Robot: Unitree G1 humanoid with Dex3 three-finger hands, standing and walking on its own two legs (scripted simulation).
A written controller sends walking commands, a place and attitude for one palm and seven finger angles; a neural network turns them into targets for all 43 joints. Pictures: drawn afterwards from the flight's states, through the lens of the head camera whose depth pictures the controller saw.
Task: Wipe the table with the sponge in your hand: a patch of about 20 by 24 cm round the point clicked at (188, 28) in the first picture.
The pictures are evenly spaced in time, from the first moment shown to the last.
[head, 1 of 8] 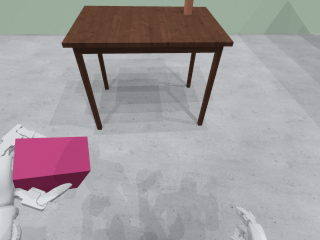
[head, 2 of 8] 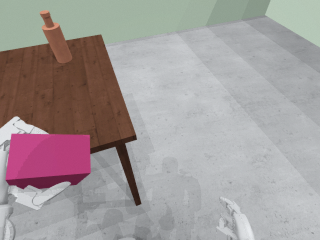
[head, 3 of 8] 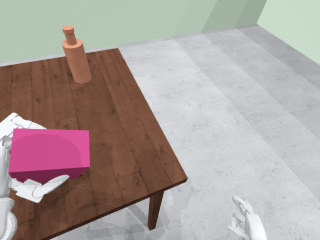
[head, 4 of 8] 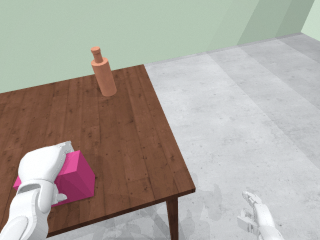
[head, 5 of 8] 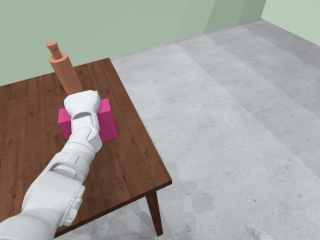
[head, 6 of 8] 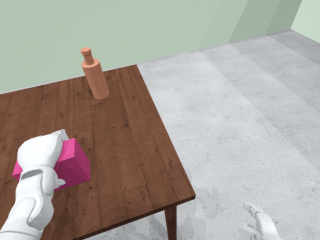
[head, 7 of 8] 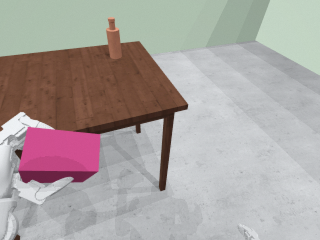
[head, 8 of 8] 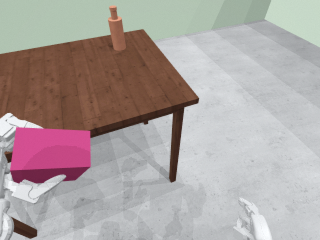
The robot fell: no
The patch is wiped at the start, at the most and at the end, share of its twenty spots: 0.00 1.00 1.00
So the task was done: yes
